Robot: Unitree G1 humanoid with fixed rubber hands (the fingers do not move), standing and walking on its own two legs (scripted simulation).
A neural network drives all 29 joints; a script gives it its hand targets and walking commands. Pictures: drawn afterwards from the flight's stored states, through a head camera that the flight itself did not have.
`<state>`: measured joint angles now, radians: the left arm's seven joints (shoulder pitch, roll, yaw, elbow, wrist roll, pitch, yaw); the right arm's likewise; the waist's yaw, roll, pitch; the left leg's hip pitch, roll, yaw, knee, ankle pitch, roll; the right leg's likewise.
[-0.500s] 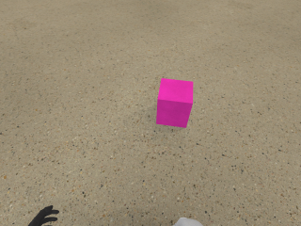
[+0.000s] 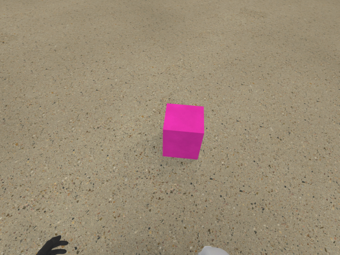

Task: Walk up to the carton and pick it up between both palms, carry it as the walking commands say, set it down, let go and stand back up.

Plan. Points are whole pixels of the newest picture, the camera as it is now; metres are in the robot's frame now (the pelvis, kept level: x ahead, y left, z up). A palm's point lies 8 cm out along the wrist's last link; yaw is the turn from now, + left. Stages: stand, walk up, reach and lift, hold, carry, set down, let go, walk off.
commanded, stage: walk up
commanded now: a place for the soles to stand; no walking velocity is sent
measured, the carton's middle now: (182, 132) +0.94 -0.07 -0.62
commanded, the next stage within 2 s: none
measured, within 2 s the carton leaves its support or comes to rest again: neither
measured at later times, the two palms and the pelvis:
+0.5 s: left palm (72, 221) +0.21 +0.27 -0.09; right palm out of the picture +0.12 -0.39 -0.07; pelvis +0.09 -0.05 +0.00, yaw -3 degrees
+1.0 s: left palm (93, 192) +0.29 +0.24 -0.08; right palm out of the picture +0.25 -0.43 -0.09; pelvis +0.18 -0.09 -0.01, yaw -4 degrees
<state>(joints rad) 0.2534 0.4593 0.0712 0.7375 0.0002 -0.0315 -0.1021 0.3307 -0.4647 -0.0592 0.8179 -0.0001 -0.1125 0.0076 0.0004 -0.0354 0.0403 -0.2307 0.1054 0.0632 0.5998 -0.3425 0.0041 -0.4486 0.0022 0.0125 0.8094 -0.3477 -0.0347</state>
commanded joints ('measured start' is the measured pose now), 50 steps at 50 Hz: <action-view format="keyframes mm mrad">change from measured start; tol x32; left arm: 1 47 142 45 -35 11 -30 2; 50 45 190 43 -67 4 -43 58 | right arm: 1 -99 -260 -79 -88 -7 3 6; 50 14 -204 -71 -21 -36 -7 15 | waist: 1 1 219 -82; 4 100 -230 -80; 13 30 -184 28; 17 -135 323 -111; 28 -27 262 -22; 31 119 -205 -154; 50 -46 91 -112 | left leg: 1 77 174 -18 -115 171 143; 5 -545 -53 -57 619 -206 57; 15 69 -96 8 -48 -25 65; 17 404 253 -566 -375 -469 181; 23 282 186 -159 -205 378 216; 27 83 174 -102 -226 121 199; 33 -514 -7 -156 657 -139 53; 50 141 -68 -61 -165 -23 78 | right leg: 1 87 -19 -92 -282 114 7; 3 405 32 -22 -293 34 -34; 5 387 -367 728 -605 -240 -222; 14 83 -210 371 -473 -255 -193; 18 -528 19 105 229 -172 8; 29 159 51 -156 -325 101 7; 31 505 -203 363 -468 -103 -85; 32 406 -378 748 -618 -297 -170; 50 3 -135 168 -214 -99 -101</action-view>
